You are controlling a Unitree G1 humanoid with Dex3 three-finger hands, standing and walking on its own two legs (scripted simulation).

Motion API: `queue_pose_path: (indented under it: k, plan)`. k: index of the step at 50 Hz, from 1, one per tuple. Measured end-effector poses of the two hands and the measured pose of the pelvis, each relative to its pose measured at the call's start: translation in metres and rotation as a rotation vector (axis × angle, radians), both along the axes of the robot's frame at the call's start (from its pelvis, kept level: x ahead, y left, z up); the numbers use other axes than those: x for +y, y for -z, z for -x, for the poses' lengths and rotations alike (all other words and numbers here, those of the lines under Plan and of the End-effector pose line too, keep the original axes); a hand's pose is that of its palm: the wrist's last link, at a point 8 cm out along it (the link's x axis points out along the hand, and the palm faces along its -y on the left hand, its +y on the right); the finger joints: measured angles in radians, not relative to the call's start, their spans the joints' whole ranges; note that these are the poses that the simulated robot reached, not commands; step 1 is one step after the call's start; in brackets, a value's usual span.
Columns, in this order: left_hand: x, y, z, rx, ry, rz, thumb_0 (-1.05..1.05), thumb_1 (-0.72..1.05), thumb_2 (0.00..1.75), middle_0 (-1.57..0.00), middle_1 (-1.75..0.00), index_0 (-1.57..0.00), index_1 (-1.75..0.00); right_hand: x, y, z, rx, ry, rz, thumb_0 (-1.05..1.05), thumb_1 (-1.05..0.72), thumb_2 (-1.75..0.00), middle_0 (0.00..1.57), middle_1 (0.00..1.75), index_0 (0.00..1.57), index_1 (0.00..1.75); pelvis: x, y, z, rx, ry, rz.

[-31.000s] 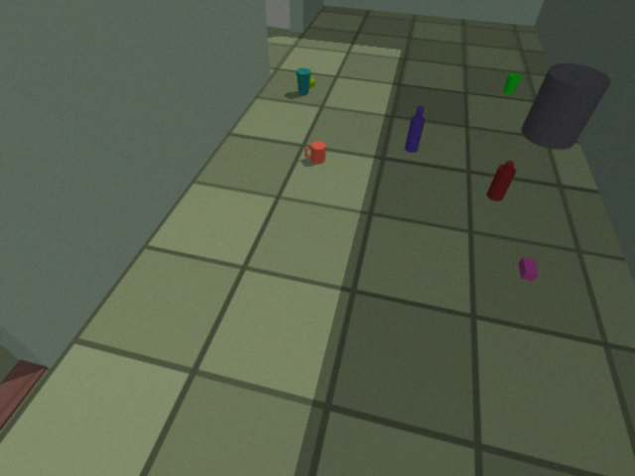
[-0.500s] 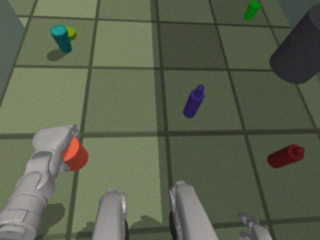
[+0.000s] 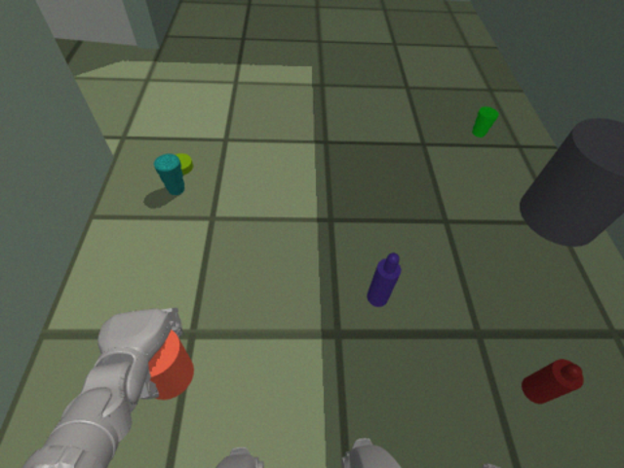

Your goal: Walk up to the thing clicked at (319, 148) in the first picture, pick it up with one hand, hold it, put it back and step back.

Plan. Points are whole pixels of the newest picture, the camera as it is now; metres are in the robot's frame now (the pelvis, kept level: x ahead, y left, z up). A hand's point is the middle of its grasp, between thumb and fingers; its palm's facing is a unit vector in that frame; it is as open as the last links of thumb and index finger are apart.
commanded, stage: lift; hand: left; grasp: from above
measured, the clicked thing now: (149, 366) +0.32 +0.23 -0.14
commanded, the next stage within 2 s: hold in 0.20 s
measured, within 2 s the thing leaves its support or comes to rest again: neither
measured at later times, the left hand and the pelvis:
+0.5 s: hand (134, 348) +0.31 +0.22 -0.04, palm faces -0.47 -0.06 -0.88, open 10.5 cm; pelvis +0.02 +0.00 +0.04, yaw +0 degrees
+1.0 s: hand (128, 343) +0.31 +0.22 -0.01, palm faces -0.48 -0.06 -0.88, open 10.5 cm; pelvis +0.02 +0.00 +0.06, yaw -1 degrees
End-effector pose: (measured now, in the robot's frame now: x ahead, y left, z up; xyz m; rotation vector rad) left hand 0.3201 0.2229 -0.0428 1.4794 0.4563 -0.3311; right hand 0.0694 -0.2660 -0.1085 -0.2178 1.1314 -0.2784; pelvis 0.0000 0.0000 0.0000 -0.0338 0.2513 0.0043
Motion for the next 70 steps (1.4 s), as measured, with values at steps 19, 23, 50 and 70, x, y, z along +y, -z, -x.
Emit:
queue_pose_path:
  k: [19,23,50,70]
  plan:
    - [-0.002,-0.051,0.002,-0.011,-0.01,-0.004,-0.01,-0.1,0.65,-0.73,-0.75,-0.61,-0.72,0.006,-0.037,-0.031,-0.064,-0.005,-0.038,0.01,-0.91,-0.9,0.2,0.3,0.2,0.3,0.002,-0.039,-0.015,-0.098,0.004,-0.015]
    - [-0.003,-0.057,0.003,-0.008,0.003,-0.007,-0.01,-0.1,0.65,-0.73,-0.75,-0.61,-0.72,0.005,-0.043,-0.039,-0.085,-0.008,-0.034,0.01,-0.91,-0.9,0.2,0.3,0.2,0.3,0.002,-0.043,-0.017,-0.113,0.005,-0.017]
    - [-0.005,-0.087,0.005,-0.003,0.014,-0.009,-0.01,-0.1,0.65,-0.73,-0.75,-0.61,-0.73,0.004,-0.06,-0.06,-0.152,-0.029,-0.053,0.01,-0.91,-0.9,0.2,0.3,0.2,0.3,0.0,-0.058,-0.023,-0.175,0.015,-0.025]
    - [-0.009,-0.101,0.012,-0.003,0.021,-0.001,-0.01,-0.1,0.65,-0.72,-0.75,-0.6,-0.73,0.003,-0.068,-0.068,-0.188,-0.048,-0.058,0.01,-0.91,-0.9,0.2,0.3,0.2,0.3,-0.004,-0.063,-0.019,-0.206,0.014,-0.028]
